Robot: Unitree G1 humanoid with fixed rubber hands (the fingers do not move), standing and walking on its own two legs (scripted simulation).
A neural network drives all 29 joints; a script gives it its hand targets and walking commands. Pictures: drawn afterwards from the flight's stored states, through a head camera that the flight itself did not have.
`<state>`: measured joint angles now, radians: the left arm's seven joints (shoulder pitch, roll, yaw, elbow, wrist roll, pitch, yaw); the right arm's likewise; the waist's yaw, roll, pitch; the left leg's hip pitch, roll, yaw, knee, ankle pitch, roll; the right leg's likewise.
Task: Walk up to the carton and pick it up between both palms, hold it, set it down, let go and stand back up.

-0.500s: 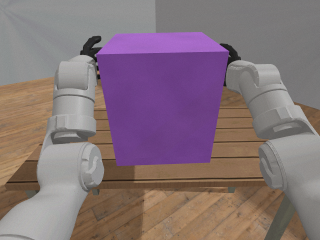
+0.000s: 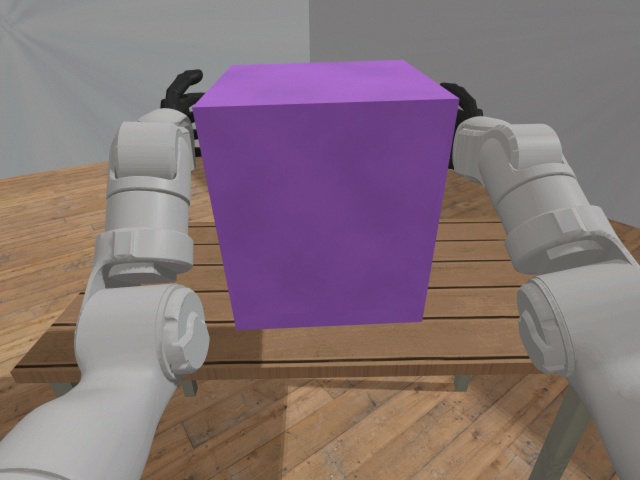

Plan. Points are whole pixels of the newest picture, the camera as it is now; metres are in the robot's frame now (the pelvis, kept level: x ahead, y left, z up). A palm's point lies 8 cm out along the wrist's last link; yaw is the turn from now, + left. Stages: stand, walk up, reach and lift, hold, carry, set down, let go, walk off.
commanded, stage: hold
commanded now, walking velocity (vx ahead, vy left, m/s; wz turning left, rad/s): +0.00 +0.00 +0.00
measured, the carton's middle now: (323, 188) +0.39 +0.01 +0.29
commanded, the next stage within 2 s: set down in 0.70 s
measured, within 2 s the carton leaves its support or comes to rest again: neither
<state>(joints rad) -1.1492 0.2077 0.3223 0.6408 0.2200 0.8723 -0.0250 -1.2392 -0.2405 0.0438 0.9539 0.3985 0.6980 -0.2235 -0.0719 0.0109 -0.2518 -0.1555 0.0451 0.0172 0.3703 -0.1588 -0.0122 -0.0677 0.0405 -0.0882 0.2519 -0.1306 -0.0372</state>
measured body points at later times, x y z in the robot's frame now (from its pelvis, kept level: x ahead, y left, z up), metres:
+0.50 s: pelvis +0.00 -0.01 +0.00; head -0.11 +0.00 +0.43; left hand +0.38 +0.17 +0.37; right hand +0.37 -0.15 +0.35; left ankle +0.03 +0.12 -0.75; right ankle +0.01 -0.10 -0.75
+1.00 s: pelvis +0.01 +0.00 +0.00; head -0.09 +0.03 +0.44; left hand +0.40 +0.19 +0.39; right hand +0.39 -0.14 +0.36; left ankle +0.03 +0.12 -0.75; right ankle +0.01 -0.10 -0.75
